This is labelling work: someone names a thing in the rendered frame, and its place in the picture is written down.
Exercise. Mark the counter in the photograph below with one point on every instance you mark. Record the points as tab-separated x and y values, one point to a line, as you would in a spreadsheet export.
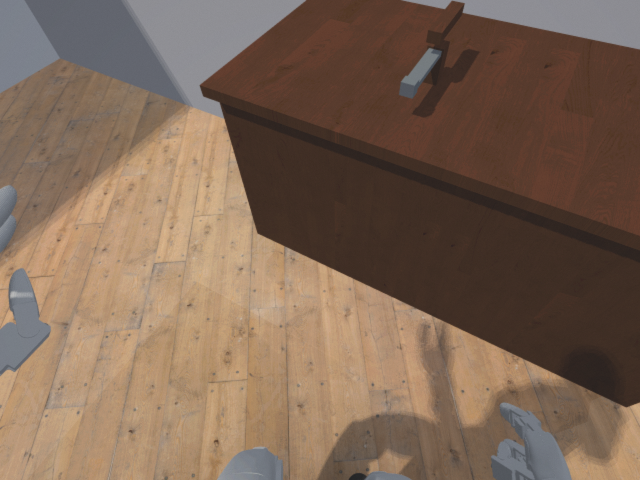
503	199

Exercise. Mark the tap lever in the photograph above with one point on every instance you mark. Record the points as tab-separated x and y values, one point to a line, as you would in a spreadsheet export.
410	84

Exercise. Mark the robot left thigh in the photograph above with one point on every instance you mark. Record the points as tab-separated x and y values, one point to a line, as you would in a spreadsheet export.
253	464

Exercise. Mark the left robot hand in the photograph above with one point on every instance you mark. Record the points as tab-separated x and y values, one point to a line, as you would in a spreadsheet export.
18	341

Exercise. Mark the right robot hand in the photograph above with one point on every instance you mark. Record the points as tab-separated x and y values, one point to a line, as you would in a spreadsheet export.
541	457

